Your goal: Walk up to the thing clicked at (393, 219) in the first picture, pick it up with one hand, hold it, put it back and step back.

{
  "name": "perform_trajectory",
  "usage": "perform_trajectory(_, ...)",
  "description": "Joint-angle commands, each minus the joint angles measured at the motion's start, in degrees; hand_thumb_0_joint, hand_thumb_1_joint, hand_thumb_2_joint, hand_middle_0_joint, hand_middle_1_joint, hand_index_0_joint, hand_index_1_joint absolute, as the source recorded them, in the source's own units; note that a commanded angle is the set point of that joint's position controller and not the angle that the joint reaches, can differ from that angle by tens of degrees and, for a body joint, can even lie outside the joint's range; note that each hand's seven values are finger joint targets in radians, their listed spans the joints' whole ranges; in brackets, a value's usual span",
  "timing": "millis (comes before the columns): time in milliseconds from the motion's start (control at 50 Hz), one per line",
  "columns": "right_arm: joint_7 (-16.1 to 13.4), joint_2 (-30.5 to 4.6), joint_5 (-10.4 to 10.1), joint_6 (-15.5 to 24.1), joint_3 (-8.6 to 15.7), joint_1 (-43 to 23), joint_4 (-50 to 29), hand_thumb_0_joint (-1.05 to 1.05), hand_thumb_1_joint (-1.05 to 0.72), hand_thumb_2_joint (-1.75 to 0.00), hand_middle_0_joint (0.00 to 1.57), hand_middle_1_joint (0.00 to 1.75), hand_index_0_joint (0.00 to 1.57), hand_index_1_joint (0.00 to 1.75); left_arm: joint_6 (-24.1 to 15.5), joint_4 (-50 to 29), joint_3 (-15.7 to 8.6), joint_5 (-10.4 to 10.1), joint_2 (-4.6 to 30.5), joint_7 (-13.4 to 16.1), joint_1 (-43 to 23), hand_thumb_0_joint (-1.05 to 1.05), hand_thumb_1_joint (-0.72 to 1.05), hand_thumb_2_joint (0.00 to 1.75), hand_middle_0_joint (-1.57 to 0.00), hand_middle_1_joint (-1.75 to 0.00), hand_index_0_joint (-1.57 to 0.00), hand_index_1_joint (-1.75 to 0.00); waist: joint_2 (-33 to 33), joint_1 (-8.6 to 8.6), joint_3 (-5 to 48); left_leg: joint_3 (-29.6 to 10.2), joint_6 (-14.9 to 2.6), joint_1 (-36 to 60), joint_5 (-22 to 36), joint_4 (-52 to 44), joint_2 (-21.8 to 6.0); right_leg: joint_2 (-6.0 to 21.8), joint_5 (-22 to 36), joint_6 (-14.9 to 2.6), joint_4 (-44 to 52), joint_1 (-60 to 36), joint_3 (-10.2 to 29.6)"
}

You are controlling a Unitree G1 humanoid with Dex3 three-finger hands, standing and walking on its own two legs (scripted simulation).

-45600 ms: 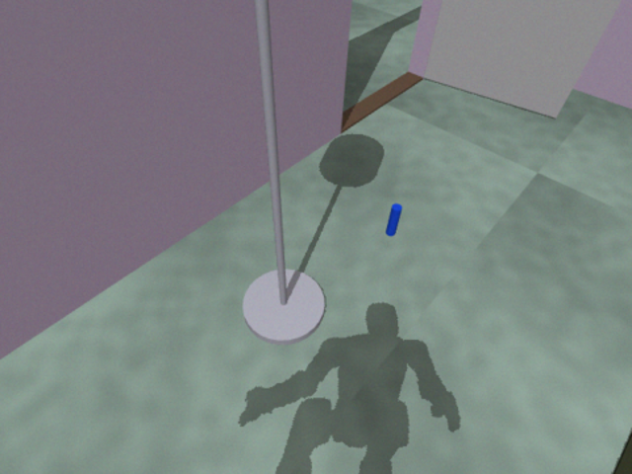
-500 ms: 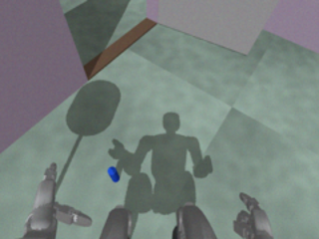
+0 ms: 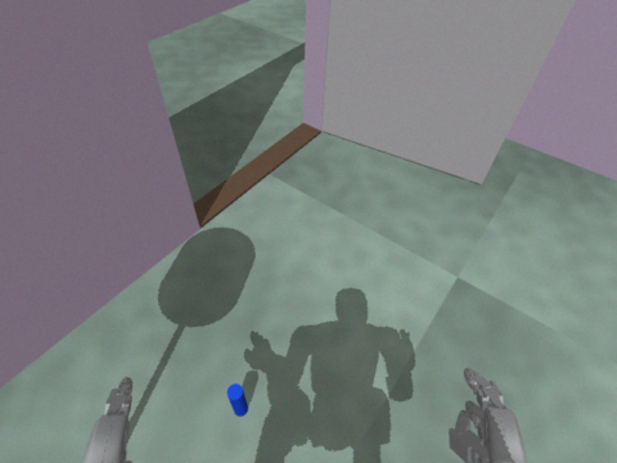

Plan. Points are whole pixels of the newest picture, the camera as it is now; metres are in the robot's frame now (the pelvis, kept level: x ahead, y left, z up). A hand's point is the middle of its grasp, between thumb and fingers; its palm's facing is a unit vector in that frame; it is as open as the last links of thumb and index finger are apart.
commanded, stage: home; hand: left
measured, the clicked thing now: (238, 400) +0.39 +0.18 -0.64
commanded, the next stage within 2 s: stand in 1.48 s
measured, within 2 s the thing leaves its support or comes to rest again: neither
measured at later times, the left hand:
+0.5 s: hand (162, 457) +0.16 +0.18 -0.05, palm faces +0.10 -0.95 -0.30, open 17.7 cm
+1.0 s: hand (163, 454) +0.16 +0.18 -0.05, palm faces +0.11 -0.95 -0.29, open 17.7 cm
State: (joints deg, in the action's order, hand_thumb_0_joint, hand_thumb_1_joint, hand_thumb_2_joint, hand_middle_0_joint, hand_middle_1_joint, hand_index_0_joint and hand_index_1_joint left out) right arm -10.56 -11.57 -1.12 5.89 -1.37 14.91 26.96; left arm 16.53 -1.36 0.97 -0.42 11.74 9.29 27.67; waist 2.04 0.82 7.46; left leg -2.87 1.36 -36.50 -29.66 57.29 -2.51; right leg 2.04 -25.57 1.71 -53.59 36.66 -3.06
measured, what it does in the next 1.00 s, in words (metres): stands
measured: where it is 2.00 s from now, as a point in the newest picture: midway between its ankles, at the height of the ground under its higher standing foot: outside the picture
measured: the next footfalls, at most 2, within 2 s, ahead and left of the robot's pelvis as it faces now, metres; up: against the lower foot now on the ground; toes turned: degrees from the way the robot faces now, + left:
none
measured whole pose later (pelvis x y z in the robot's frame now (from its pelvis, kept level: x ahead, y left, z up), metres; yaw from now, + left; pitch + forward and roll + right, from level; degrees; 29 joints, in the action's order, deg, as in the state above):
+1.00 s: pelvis -0.01 +0.00 +0.01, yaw +0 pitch +7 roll -2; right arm -10.3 -11.4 -0.6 8.4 -1.1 15.2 30.4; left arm 15.5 0.5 0.5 -0.2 11.3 8.3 26.4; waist 2.0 0.9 5.8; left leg -2.8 1.6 -34.4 -28.3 55.2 -2.8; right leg 1.6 -24.2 1.4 -51.5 34.6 -3.0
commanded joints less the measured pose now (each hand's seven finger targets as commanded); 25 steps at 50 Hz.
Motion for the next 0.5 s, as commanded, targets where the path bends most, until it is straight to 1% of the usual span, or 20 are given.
perform_trajectory(0, -0.4, -6.9, 0.6, 3.5, 2.9, -2.5, -8.2, 0.0, -0.9, -0.9, 0.2, 0.3, 0.2, 0.3, -3.4, -11.9, -3.4, 0.6, 5.5, 0.2, -4.1, 0.0, -0.61, 0.02, -0.05, -0.05, -0.05, -0.05, 0.5, 1.21, 4.5, 2.7, -1.13, 3.5, 13.4, -10.5, 2.2, -2.4, 10.6, -1.59, 8.5, -6.3, -1.1)
perform_trajectory(20, -0.4, -6.9, 0.7, 3.7, 2.9, -2.5, -8.1, 0.0, -0.9, -0.9, 0.2, 0.3, 0.2, 0.3, -3.4, -12.6, -3.6, 0.7, 5.7, 0.3, -3.8, 0.0, -0.61, 0.02, -0.05, -0.04, -0.05, -0.04, 1.7, 0.99, 6.0, 2.5, -0.92, 4.3, 14.6, -10.7, 2.2, -2.5, 11.5, -1.72, 8.0, -6.8, -1.1)
perform_trajectory(60, -0.4, -7.0, 0.7, 3.8, 3.0, -2.2, -7.7, 0.0, -0.9, -0.9, 0.2, 0.3, 0.2, 0.3, -3.4, -12.9, -3.5, 0.7, 5.9, 0.3, -3.7, 0.0, -0.61, 0.01, -0.04, -0.04, -0.04, -0.04, 2.8, 0.84, 6.8, 2.3, -0.64, 5.3, 16.6, -10.8, 2.0, -2.7, 12.8, -1.89, 7.6, -7.3, -1.4)
perform_trajectory(80, -0.3, -6.8, 0.7, 3.9, 2.8, -2.4, -7.3, 0.0, -0.9, -0.9, 0.2, 0.3, 0.2, 0.3, -3.2, -11.8, -3.4, 0.7, 5.5, 0.4, -2.9, 0.0, -0.61, 0.01, -0.04, -0.04, -0.04, -0.04, 3.1, 0.55, 5.6, 2.1, -0.52, 5.0, 16.4, -11.2, 1.9, -2.8, 12.6, -1.95, 7.6, -7.1, -1.6)
perform_trajectory(100, -0.4, -6.9, 0.8, 3.9, 2.9, -2.3, -7.4, 0.0, -0.9, -0.9, 0.2, 0.3, 0.2, 0.3, -3.1, -11.1, -3.0, 0.8, 5.0, 0.3, -1.9, 0.0, -0.61, 0.0, -0.04, -0.04, -0.04, -0.04, 2.4, 1.0, 6.7, 2.0, -0.49, 5.5, 18.1, -10.8, 1.8, -2.9, 14.0, -1.97, 7.3, -7.5, -1.6)
perform_trajectory(140, -0.2, -6.9, 0.7, 3.8, 2.5, -3.3, -7.6, 0.0, -0.9, -0.9, 0.2, 0.3, 0.2, 0.3, -3.1, -9.4, -3.0, 0.6, 5.1, 0.3, -1.9, 0.0, -0.61, 0.01, -0.04, -0.04, -0.04, -0.04, 0.8, 0.74, 3.2, 2.1, -0.89, 3.2, 14.8, -11.2, 2.1, -2.8, 11.4, -1.78, 8.7, -7.0, -1.6)
perform_trajectory(180, 0.0, -7.0, 0.7, 3.9, 2.7, -3.1, -7.4, 0.0, -0.9, -0.9, 0.2, 0.3, 0.2, 0.3, -3.3, -9.5, -3.4, 0.6, 5.3, 0.2, -2.6, 0.0, -0.61, 0.01, -0.04, -0.04, -0.04, -0.04, 1.0, 0.52, 3.3, 2.1, -0.83, 3.2, 14.0, -11.8, 1.9, -2.9, 10.4, -1.87, 8.7, -6.7, -1.7)
perform_trajectory(200, 0.0, -6.9, 0.8, 3.8, 2.7, -3.0, -7.2, 0.0, -0.9, -0.9, 0.2, 0.3, 0.2, 0.3, -3.3, -8.8, -2.9, 0.7, 4.5, 0.1, -1.9, 0.0, -0.61, 0.02, -0.05, -0.05, -0.05, -0.05, 0.6, 0.79, 4.0, 2.0, -0.8, 3.5, 14.1, -11.7, 1.9, -2.9, 10.6, -1.86, 8.6, -7.1, -1.8)
perform_trajectory(220, 0.1, -6.9, 0.7, 3.8, 2.7, -3.3, -7.4, 0.0, -0.9, -0.9, 0.2, 0.3, 0.2, 0.3, -3.5, -9.2, -3.2, 0.6, 4.9, 0.0, -2.3, 0.0, -0.6, 0.02, -0.05, -0.05, -0.05, -0.05, 0.5, 0.42, 2.6, 1.8, -0.84, 3.0, 13.9, -12.0, 1.9, -2.9, 10.3, -1.85, 8.9, -6.9, -2.0)
perform_trajectory(240, 0.2, -6.9, 0.7, 3.9, 2.9, -3.1, -7.5, 0.0, -0.9, -0.9, 0.2, 0.3, 0.2, 0.3, -3.4, -9.0, -3.3, 0.6, 4.9, 0.0, -1.4, 0.0, -0.59, 0.03, -0.05, -0.05, -0.05, -0.05, -0.2, 0.52, 4.0, 2.1, -0.9, 3.6, 15.0, -11.5, 1.9, -2.9, 11.5, -1.78, 8.9, -7.6, -1.8)
perform_trajectory(260, 0.1, -7.0, 0.6, 4.0, 2.8, -3.3, -7.4, 0.0, -0.9, -0.9, 0.2, 0.3, 0.2, 0.3, -3.4, -8.6, -3.8, 0.6, 5.4, 0.1, -1.7, 0.0, -0.6, 0.02, -0.05, -0.05, -0.05, -0.05, -0.6, 0.33, 3.5, 2.2, -0.97, 3.1, 14.3, -11.6, 2.1, -2.8, 11.0, -1.69, 9.1, -7.7, -1.7)
perform_trajectory(300, 0.2, -6.9, 0.6, 4.0, 2.8, -3.1, -7.2, 0.0, -0.9, -0.9, 0.2, 0.3, 0.2, 0.3, -3.6, -8.9, -3.9, 0.7, 5.5, -0.1, -2.6, 0.0, -0.6, 0.03, -0.05, -0.05, -0.05, -0.05, 0.2, 0.48, 2.8, 2.4, -1.02, 2.9, 12.2, -12.1, 2.1, -2.9, 9.1, -1.73, 9.4, -6.8, -1.6)
perform_trajectory(320, 0.1, -6.8, 0.7, 4.1, 2.8, -3.4, -7.4, 0.0, -0.9, -0.9, 0.2, 0.3, 0.2, 0.3, -3.6, -9.2, -3.2, 0.7, 5.1, -0.2, -2.5, 0.0, -0.61, 0.01, -0.04, -0.04, -0.04, -0.04, 0.6, 0.54, 4.0, 2.2, -0.93, 3.4, 12.9, -12.1, 2.0, -2.9, 9.7, -1.79, 9.3, -7.0, -1.7)
perform_trajectory(340, 0.2, -7.0, 0.7, 4.3, 2.9, -3.2, -7.1, 0.0, -0.9, -0.9, 0.2, 0.3, 0.2, 0.3, -3.7, -8.8, -2.9, 0.6, 4.5, -0.2, -3.1, 0.0, -0.59, 0.03, -0.05, -0.05, -0.05, -0.05, -0.2, 0.81, 2.9, 2.0, -0.95, 3.1, 12.4, -12.4, 1.9, -3.0, 9.3, -1.78, 9.3, -7.0, -1.8)
perform_trajectory(360, 0.1, -6.8, 0.7, 4.3, 2.9, -3.0, -7.2, 0.0, -0.9, -0.9, 0.2, 0.3, 0.2, 0.3, -3.7, -9.2, -4.0, 0.7, 5.4, -0.1, -2.6, 0.0, -0.59, 0.03, -0.05, -0.05, -0.05, -0.05, 0.0, 0.28, 4.8, 2.4, -1.03, 3.7, 13.8, -11.8, 2.0, -2.8, 10.7, -1.79, 9.3, -7.8, -1.6)
perform_trajectory(380, 0.0, -7.0, 0.7, 4.3, 3.0, -2.8, -7.2, 0.0, -0.9, -0.9, 0.2, 0.3, 0.2, 0.3, -3.7, -8.3, -3.4, 0.8, 5.3, -0.2, -2.3, 0.0, -0.6, 0.02, -0.05, -0.05, -0.05, -0.05, -0.6, 0.77, 4.1, 2.3, -1.07, 3.4, 13.9, -11.8, 2.0, -2.8, 10.6, -1.77, 9.2, -7.5, -1.6)
perform_trajectory(400, 0.1, -6.7, 0.7, 4.3, 2.8, -3.2, -7.3, 0.0, -0.9, -0.9, 0.2, 0.3, 0.2, 0.3, -3.7, -8.6, -4.1, 0.7, 5.6, -0.2, -2.2, 0.0, -0.61, 0.02, -0.05, -0.04, -0.05, -0.04, -0.2, 0.23, 4.3, 2.3, -1.08, 3.4, 13.8, -11.8, 2.0, -2.8, 10.5, -1.79, 9.4, -7.6, -1.5)
perform_trajectory(420, 0.0, -6.8, 0.8, 4.3, 2.9, -2.7, -7.0, 0.0, -0.9, -0.9, 0.2, 0.3, 0.2, 0.3, -3.8, -8.8, -3.4, 0.8, 5.2, -0.3, -2.7, 0.0, -0.61, 0.01, -0.04, -0.04, -0.04, -0.04, -0.4, 0.75, 4.8, 2.5, -1.07, 3.7, 14.6, -11.5, 2.0, -2.8, 11.3, -1.76, 9.2, -7.9, -1.4)
perform_trajectory(460, 0.1, -6.6, 0.8, 4.5, 2.8, -3.4, -6.9, 0.0, -0.9, -0.9, 0.2, 0.3, 0.2, 0.3, -4.0, -8.1, -3.7, 0.8, 5.0, -0.2, -3.2, 0.0, -0.6, 0.03, -0.05, -0.05, -0.05, -0.05, -0.5, 0.41, 3.6, 2.6, -1.15, 3.2, 12.3, -11.9, 2.1, -2.6, 9.4, -1.65, 9.9, -7.8, -1.3)
perform_trajectory(480, 0.0, -6.8, 0.7, 4.5, 2.8, -3.2, -7.0, 0.0, -0.9, -0.9, 0.2, 0.3, 0.2, 0.3, -4.0, -8.6, -3.7, 0.8, 5.4, -0.2, -3.7, 0.0, -0.6, 0.02, -0.05, -0.05, -0.05, -0.05, -0.4, 0.69, 3.5, 2.7, -1.24, 3.1, 11.6, -12.0, 2.1, -2.6, 8.8, -1.64, 10.1, -7.2, -1.2)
